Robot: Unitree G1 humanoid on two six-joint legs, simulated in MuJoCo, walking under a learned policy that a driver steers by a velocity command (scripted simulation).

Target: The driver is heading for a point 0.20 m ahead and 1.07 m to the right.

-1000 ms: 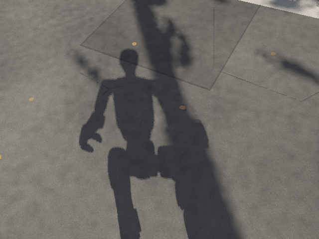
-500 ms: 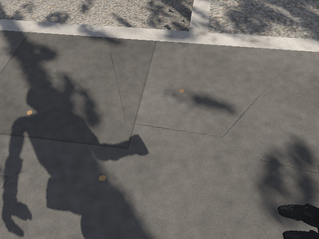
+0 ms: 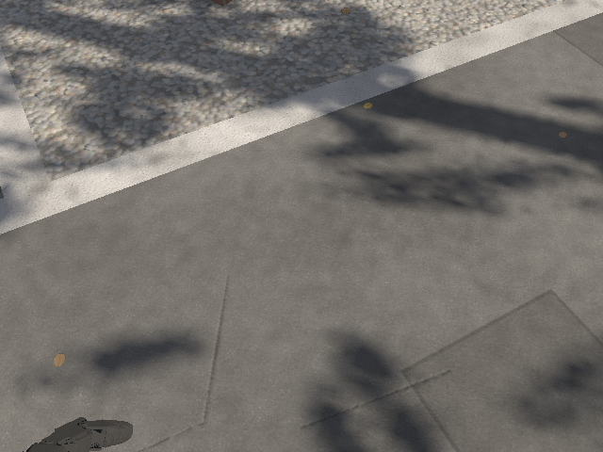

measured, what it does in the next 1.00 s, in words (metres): walks ahead, turning right: left foot, then right foot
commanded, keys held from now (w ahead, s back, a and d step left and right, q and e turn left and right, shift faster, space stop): w+e+shift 1.00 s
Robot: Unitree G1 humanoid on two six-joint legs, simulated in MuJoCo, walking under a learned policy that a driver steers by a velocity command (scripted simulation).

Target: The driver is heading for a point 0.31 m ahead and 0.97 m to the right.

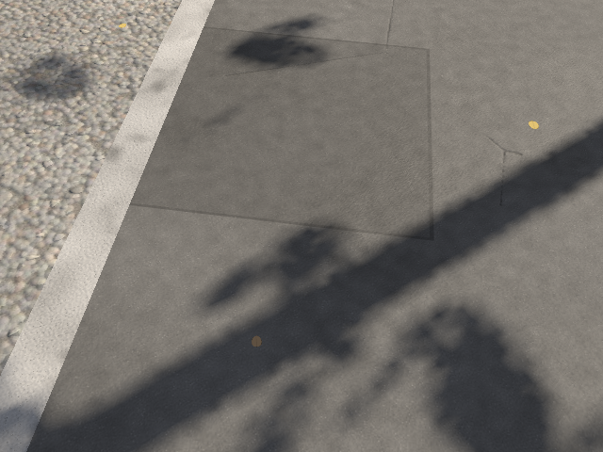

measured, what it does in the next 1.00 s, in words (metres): walks ahead, turning right: left foot, then right foot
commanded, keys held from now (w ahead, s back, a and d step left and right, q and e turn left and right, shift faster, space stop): w+e+shift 0.38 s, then w+shift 0.50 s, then w+e+shift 0.12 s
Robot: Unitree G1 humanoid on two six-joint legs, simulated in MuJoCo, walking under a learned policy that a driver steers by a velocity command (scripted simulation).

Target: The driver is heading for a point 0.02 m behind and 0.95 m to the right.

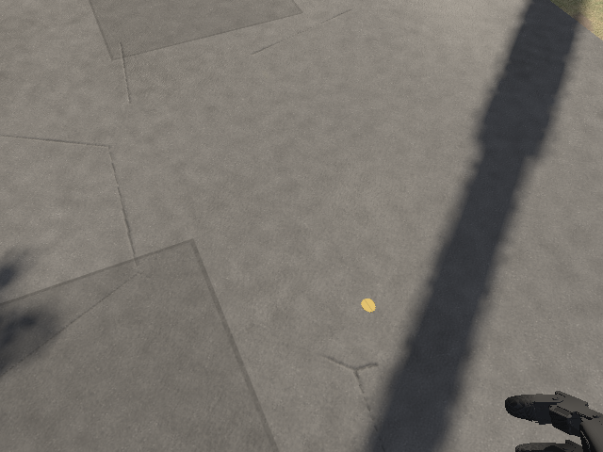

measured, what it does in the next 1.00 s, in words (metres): walks ahead, turning right: left foot, then right foot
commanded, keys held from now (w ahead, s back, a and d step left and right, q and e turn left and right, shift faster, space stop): w+e+shift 1.00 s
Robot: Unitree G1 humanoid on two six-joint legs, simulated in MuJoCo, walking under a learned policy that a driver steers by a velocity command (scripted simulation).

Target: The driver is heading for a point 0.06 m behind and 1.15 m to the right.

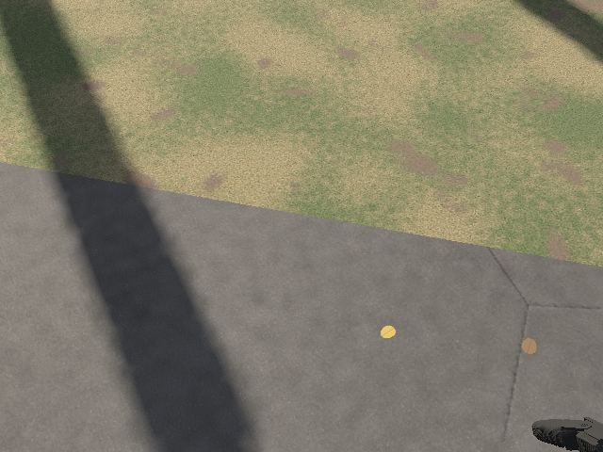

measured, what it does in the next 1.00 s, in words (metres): walks ahead, turning right: right foot, then left foot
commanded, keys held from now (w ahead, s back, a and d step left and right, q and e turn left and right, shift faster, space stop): w+e+shift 1.00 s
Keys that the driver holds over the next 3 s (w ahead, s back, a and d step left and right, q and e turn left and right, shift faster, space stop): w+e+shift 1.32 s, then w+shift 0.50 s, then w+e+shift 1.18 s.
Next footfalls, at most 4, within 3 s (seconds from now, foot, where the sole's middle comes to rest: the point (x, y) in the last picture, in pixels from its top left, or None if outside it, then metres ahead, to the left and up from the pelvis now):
0.38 right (389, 427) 0.50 -0.10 -0.75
0.78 left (420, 253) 0.96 -0.19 -0.75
1.22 right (595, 243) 1.02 -0.65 -0.75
1.64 left None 1.26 -1.06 -0.75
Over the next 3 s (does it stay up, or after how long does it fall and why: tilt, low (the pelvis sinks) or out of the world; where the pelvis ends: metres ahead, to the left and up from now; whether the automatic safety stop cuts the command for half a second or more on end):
stays up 0.81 -2.10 -0.02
